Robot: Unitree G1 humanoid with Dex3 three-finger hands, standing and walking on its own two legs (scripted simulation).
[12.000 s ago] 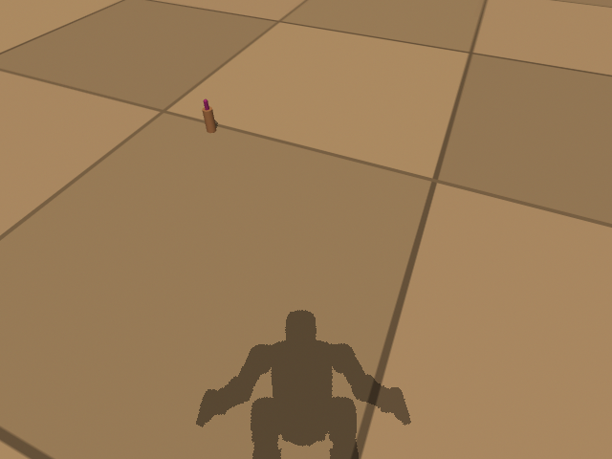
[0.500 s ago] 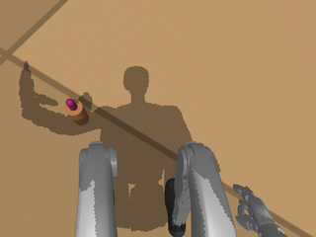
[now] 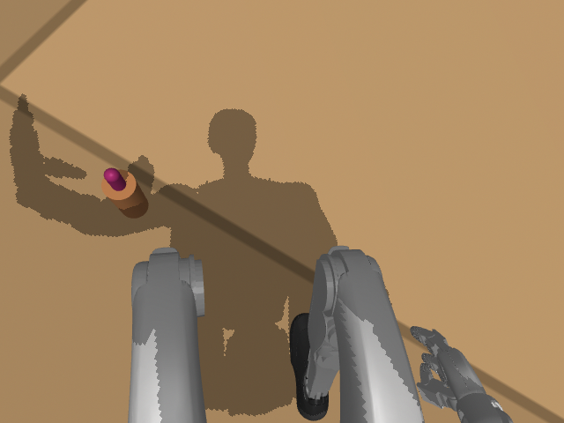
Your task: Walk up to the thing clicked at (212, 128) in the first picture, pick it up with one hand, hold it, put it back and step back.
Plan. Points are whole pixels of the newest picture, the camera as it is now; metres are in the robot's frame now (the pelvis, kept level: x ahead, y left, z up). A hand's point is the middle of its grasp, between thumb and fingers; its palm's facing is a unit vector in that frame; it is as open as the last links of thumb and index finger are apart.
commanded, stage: approach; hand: left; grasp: from the side
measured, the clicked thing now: (124, 191) +0.46 +0.26 -0.27
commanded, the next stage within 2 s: close in in 0.52 s
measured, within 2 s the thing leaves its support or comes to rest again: neither
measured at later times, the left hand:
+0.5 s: hand (15, 200) +0.40 +0.39 -0.17, palm faces +0.22 -0.98 +0.04, open 17.6 cm
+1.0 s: hand (96, 206) +0.42 +0.30 -0.24, palm faces +0.24 -0.97 +0.02, open 17.5 cm
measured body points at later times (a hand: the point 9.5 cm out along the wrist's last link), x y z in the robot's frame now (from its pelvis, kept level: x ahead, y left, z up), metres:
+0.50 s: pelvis +0.00 +0.01 -0.06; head +0.23 +0.15 +0.29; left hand +0.38 +0.44 -0.17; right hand +0.18 -0.26 -0.12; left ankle +0.09 +0.13 -0.34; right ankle +0.10 -0.13 -0.34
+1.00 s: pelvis -0.02 +0.02 -0.09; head +0.21 +0.17 +0.26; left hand +0.40 +0.35 -0.24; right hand +0.14 -0.25 -0.13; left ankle +0.09 +0.13 -0.34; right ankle +0.10 -0.13 -0.34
